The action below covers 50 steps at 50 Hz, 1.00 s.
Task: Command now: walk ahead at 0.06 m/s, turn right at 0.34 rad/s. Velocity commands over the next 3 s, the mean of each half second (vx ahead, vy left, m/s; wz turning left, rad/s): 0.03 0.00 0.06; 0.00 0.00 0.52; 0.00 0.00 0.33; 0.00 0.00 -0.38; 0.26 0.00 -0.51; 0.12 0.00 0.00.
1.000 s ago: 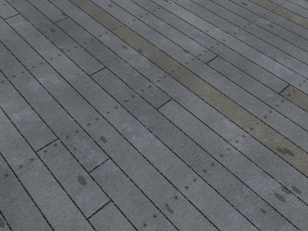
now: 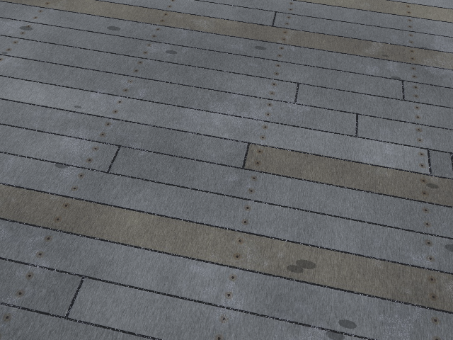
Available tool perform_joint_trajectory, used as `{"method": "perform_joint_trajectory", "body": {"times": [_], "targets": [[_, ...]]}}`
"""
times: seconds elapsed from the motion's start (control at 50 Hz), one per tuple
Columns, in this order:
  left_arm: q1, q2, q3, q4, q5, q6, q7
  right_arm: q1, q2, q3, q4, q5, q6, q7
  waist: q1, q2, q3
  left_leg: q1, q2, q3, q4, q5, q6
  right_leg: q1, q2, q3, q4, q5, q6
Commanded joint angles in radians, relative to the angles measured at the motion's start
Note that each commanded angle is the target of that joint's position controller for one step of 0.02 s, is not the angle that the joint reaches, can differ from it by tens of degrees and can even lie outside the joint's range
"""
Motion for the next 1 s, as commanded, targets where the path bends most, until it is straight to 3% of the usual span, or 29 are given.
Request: {"method": "perform_joint_trajectory", "body": {"times": [0.02, 0.06, 0.12, 0.14, 0.16, 0.18, 0.2, 0.22, 0.24, 0.26, 0.3, 0.34, 0.42, 0.46, 0.5, 0.52, 0.54, 0.56, 0.58, 0.6, 0.62, 0.64, 0.68, 0.78, 0.84, 0.9, 0.96, 1.0], "targets": [[0.082, 0.029, 0.005, -0.048, 0.012, -0.009, 0.002, -0.027, -0.147, -0.039, -0.046, 0.005, -0.002, -0.004, 0.018, 0.173, -0.172, 0.150, 0.222, -0.191, -0.173, 0.181, 0.202, 0.057, -0.033, -0.026, -0.149, 0.026, 0.006], [0.054, 0.023, -0.005, -0.050, 0.016, -0.015, -0.005, -0.023, -0.161, -0.043, -0.034, 0.014, 0.002, -0.002, 0.001, 0.180, -0.198, 0.168, 0.240, -0.186, -0.167, 0.187, 0.214, 0.119, -0.049, -0.035, -0.279, 0.070, -0.007], [0.048, 0.038, -0.004, -0.040, 0.015, -0.017, -0.018, -0.008, -0.179, -0.044, -0.013, 0.027, 0.014, 0.003, -0.002, 0.184, -0.191, 0.163, 0.246, -0.195, -0.158, 0.057, 0.206, 0.203, -0.042, -0.061, -0.458, 0.158, -0.033], [0.065, 0.034, -0.004, -0.028, 0.017, -0.018, -0.024, -0.017, -0.175, -0.041, -0.007, 0.034, 0.018, 0.004, 0.015, 0.176, -0.179, 0.134, 0.235, -0.184, -0.145, 0.002, 0.188, 0.261, -0.032, -0.079, -0.561, 0.228, -0.050], [0.078, 0.021, -0.007, -0.014, 0.024, -0.018, -0.028, -0.005, -0.148, -0.029, 0.008, 0.038, 0.018, 0.008, 0.028, 0.164, -0.166, 0.074, 0.209, -0.175, -0.130, -0.062, 0.152, 0.350, -0.027, -0.077, -0.677, 0.290, -0.074], [0.075, 0.030, -0.010, -0.019, 0.039, -0.019, -0.027, 0.040, -0.101, -0.011, 0.032, 0.035, 0.011, 0.018, 0.026, 0.121, -0.160, -0.003, 0.173, -0.155, -0.113, -0.148, 0.076, 0.449, -0.075, -0.008, -0.757, 0.354, -0.107], [0.083, 0.098, -0.002, -0.030, 0.052, -0.018, -0.018, 0.064, -0.057, 0.005, 0.031, 0.009, 0.002, 0.033, -0.007, -0.049, -0.169, -0.071, 0.086, -0.064, 0.036, -0.262, -0.007, 0.502, -0.247, 0.177, -0.797, 0.452, -0.161], [0.004, 0.092, -0.007, -0.019, 0.064, -0.024, -0.023, 0.069, -0.052, 0.002, 0.022, 0.019, -0.001, 0.029, -0.047, -0.211, -0.136, 0.048, 0.045, -0.028, 0.021, -0.305, -0.042, 0.234, -0.312, 0.204, -0.833, 0.267, -0.244], [-0.078, 0.042, -0.017, -0.047, 0.061, -0.039, -0.027, 0.029, -0.116, -0.010, 0.032, 0.013, 0.004, 0.024, -0.037, -0.146, -0.074, 0.113, 0.045, -0.034, 0.039, -0.200, -0.062, 0.176, -0.234, 0.136, -0.851, 0.123, -0.216], [-0.061, 0.057, -0.009, -0.033, 0.059, -0.049, -0.025, -0.005, -0.141, -0.021, 0.028, 0.016, 0.008, 0.021, -0.017, -0.147, -0.051, 0.073, 0.019, -0.017, 0.055, -0.138, -0.064, 0.196, -0.194, 0.099, -0.841, 0.073, -0.176], [-0.038, 0.104, 0.010, -0.019, 0.042, -0.061, -0.015, 0.022, -0.166, -0.033, 0.038, 0.019, 0.021, 0.010, -0.007, -0.156, -0.027, 0.025, 0.019, -0.023, 0.099, -0.123, -0.058, 0.220, -0.215, 0.094, -0.830, 0.149, -0.172], [-0.016, 0.105, 0.016, -0.018, 0.034, -0.057, 0.000, 0.047, -0.160, -0.039, 0.035, 0.037, 0.026, 0.015, -0.001, -0.151, -0.034, -0.022, 0.017, -0.012, 0.210, -0.201, -0.042, 0.244, -0.269, 0.100, -0.801, 0.318, -0.212], [-0.039, 0.098, 0.024, -0.031, 0.021, -0.054, 0.018, 0.044, -0.127, -0.044, 0.010, 0.043, 0.038, 0.030, 0.017, -0.111, -0.060, -0.134, 0.055, -0.018, 0.383, -0.407, -0.032, 0.341, -0.378, 0.125, -0.729, 0.681, -0.291], [-0.078, 0.110, 0.032, -0.035, 0.010, -0.046, 0.019, 0.069, -0.118, -0.044, 0.011, 0.048, 0.043, 0.040, 0.004, -0.086, -0.087, -0.079, 0.048, 0.015, 0.308, -0.341, -0.030, 0.352, -0.361, 0.072, -0.683, 0.751, -0.272], [-0.098, 0.106, 0.035, -0.028, -0.004, -0.035, 0.019, 0.120, -0.129, -0.052, 0.022, 0.047, 0.045, 0.047, -0.025, -0.077, -0.112, 0.058, 0.004, 0.054, 0.119, -0.134, -0.011, 0.311, -0.306, -0.016, -0.593, 0.699, -0.209], [-0.044, 0.086, 0.034, -0.010, -0.001, -0.037, 0.016, 0.132, -0.173, -0.067, 0.015, 0.039, 0.044, 0.041, -0.018, 0.016, -0.122, 0.148, 0.022, -0.039, 0.008, 0.074, 0.022, 0.254, -0.240, -0.091, -0.467, 0.552, -0.141], [-0.043, 0.027, 0.017, -0.056, 0.037, -0.041, 0.015, 0.140, -0.331, -0.106, -0.009, 0.030, 0.038, 0.025, 0.013, 0.318, -0.133, 0.296, 0.263, -0.449, -0.066, 0.429, 0.180, -0.014, -0.071, -0.204, -0.180, 0.169, -0.010], [-0.149, 0.021, 0.009, -0.079, 0.038, -0.046, 0.018, 0.217, -0.290, -0.088, -0.009, 0.002, 0.025, 0.031, -0.078, 0.314, -0.206, 0.361, 0.381, -0.627, -0.125, 0.528, 0.344, -0.127, 0.017, -0.046, 0.025, -0.226, 0.001], [-0.135, 0.046, 0.017, -0.071, 0.020, -0.049, 0.014, 0.198, -0.265, -0.076, -0.017, -0.002, 0.006, 0.033, -0.064, 0.192, -0.210, 0.375, 0.370, -0.554, -0.108, 0.504, 0.339, -0.159, -0.015, 0.019, 0.120, -0.203, -0.008], [-0.126, 0.051, 0.020, -0.055, 0.014, -0.049, 0.015, 0.151, -0.251, -0.075, -0.026, 0.013, -0.003, 0.026, -0.041, 0.120, -0.187, 0.366, 0.315, -0.469, -0.084, 0.444, 0.287, -0.178, -0.035, 0.022, 0.128, -0.125, -0.016], [-0.124, 0.060, 0.025, -0.043, 0.020, -0.049, 0.021, 0.111, -0.242, -0.073, -0.032, 0.033, -0.001, 0.016, -0.029, 0.077, -0.162, 0.352, 0.276, -0.418, -0.083, 0.396, 0.239, -0.199, -0.049, 0.023, 0.080, -0.045, -0.015], [-0.126, 0.074, 0.032, -0.039, 0.024, -0.049, 0.027, 0.089, -0.225, -0.067, -0.038, 0.042, 0.005, 0.005, -0.019, 0.085, -0.163, 0.334, 0.248, -0.388, -0.088, 0.369, 0.211, -0.172, -0.062, 0.030, 0.040, 0.018, -0.011], [-0.097, 0.051, 0.029, -0.029, 0.016, -0.050, 0.021, 0.089, -0.221, -0.064, -0.048, 0.041, 0.021, -0.007, -0.005, 0.115, -0.175, 0.306, 0.204, -0.358, -0.103, 0.355, 0.201, -0.117, -0.035, 0.014, 0.009, 0.089, 0.007], [-0.121, 0.031, 0.021, -0.030, 0.014, -0.058, 0.017, 0.092, -0.235, -0.074, -0.069, 0.041, 0.040, -0.024, -0.021, 0.140, -0.158, 0.296, 0.175, -0.387, -0.124, 0.166, 0.196, -0.085, -0.017, 0.023, -0.220, 0.152, 0.033], [-0.131, 0.037, 0.022, -0.030, 0.012, -0.066, 0.009, 0.075, -0.240, -0.079, -0.084, 0.037, 0.049, -0.024, -0.027, 0.168, -0.133, 0.227, 0.161, -0.431, -0.136, 0.032, 0.195, -0.022, -0.009, 0.029, -0.319, 0.160, 0.033], [-0.128, 0.048, 0.026, -0.031, 0.008, -0.082, -0.003, 0.060, -0.243, -0.083, -0.097, 0.036, 0.056, -0.018, -0.032, 0.183, -0.131, 0.201, 0.156, -0.488, -0.123, 0.021, 0.196, 0.037, 0.004, 0.033, -0.400, 0.145, 0.021], [-0.105, 0.056, 0.030, -0.028, 0.003, -0.099, -0.017, 0.042, -0.241, -0.084, -0.110, 0.043, 0.063, -0.012, -0.027, 0.193, -0.146, 0.221, 0.150, -0.548, -0.088, 0.101, 0.187, 0.097, 0.015, 0.031, -0.509, 0.145, 0.000], [-0.053, 0.055, 0.034, -0.012, 0.003, -0.109, -0.027, 0.013, -0.234, -0.083, -0.120, 0.055, 0.071, -0.014, 0.010, 0.186, -0.155, 0.205, 0.117, -0.553, -0.043, 0.129, 0.153, 0.201, 0.019, 0.012, -0.691, 0.252, -0.023]]}}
